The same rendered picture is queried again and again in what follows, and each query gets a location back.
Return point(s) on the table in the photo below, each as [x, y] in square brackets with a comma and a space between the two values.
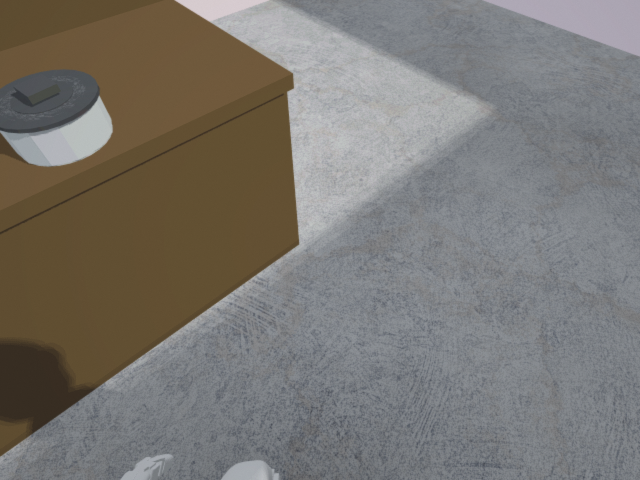
[193, 195]

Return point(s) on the robot left hand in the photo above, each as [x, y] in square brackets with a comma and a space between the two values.
[150, 468]

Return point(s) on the lid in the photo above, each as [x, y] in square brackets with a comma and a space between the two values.
[79, 92]

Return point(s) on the pot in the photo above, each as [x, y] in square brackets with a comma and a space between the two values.
[67, 143]

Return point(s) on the knob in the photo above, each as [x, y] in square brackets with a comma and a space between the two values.
[37, 89]

